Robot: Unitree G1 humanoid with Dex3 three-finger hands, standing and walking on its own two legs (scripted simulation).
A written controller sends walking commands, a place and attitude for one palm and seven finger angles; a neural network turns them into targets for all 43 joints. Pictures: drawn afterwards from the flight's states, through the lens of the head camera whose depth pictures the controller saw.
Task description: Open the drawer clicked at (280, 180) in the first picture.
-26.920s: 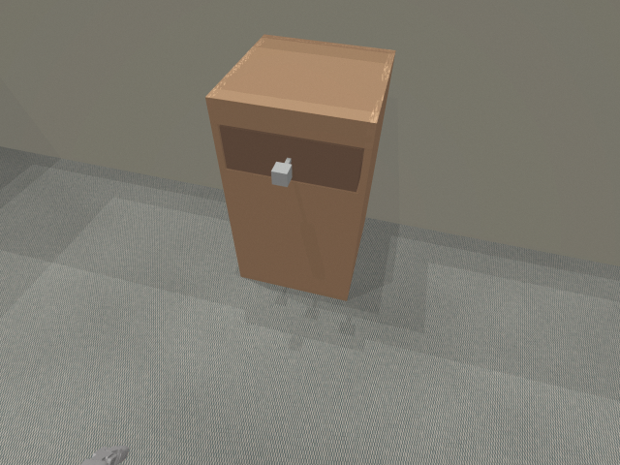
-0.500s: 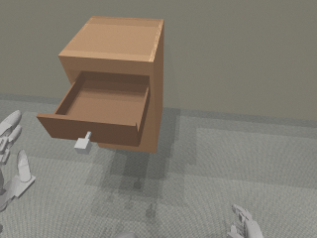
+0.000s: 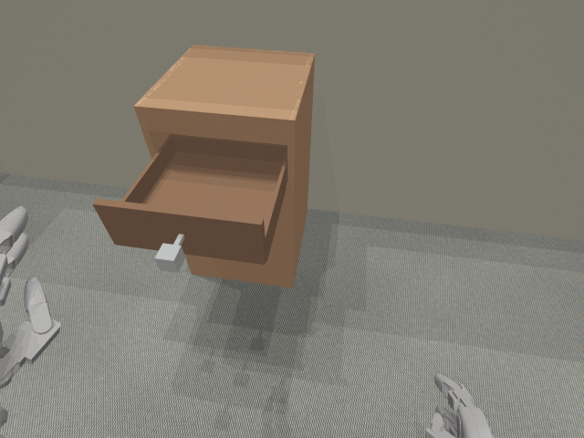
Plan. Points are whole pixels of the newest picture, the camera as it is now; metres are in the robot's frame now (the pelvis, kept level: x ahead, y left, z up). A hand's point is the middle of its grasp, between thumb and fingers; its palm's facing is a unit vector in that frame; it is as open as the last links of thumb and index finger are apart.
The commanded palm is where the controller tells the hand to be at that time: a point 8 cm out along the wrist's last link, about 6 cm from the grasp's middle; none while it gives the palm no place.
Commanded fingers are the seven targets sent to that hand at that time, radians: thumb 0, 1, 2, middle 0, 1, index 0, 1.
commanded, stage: let the arm hang, fingers relaxed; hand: left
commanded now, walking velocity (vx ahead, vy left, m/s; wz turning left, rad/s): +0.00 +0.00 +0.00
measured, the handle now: (174, 250) +0.52 +0.30 -0.14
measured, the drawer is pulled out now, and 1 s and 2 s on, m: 0.30 0.30 0.30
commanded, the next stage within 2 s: look to check the result in 1.18 s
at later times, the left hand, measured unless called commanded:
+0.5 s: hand out of the picture +0.04 +0.18 -0.17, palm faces +0.07 -0.98 -0.20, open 7.0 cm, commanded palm none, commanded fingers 0.00 0.90 0.90 -0.20 -0.30 -0.20 -0.30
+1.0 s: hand out of the picture -0.01 +0.16 -0.17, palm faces +0.07 -0.98 -0.18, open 7.3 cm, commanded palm none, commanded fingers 0.00 0.90 0.90 -0.20 -0.30 -0.20 -0.30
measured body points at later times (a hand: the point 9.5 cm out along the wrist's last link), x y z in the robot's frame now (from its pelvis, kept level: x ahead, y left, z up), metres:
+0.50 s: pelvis +0.01 +0.00 +0.00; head +0.04 +0.01 +0.45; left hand +0.04 +0.24 -0.15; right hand +0.01 -0.23 -0.14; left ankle -0.03 +0.12 -0.73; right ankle +0.05 -0.09 -0.73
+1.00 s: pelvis +0.01 -0.01 +0.01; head +0.02 -0.01 +0.46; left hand -0.01 +0.21 -0.15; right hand -0.02 -0.20 -0.16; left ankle -0.03 +0.12 -0.73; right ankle +0.05 -0.09 -0.73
